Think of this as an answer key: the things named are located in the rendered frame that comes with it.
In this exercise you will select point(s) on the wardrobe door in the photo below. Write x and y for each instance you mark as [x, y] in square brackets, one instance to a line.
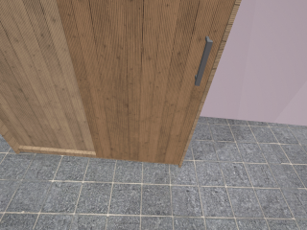
[40, 100]
[135, 62]

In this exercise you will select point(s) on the handle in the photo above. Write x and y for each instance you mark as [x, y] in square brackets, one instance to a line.
[204, 58]

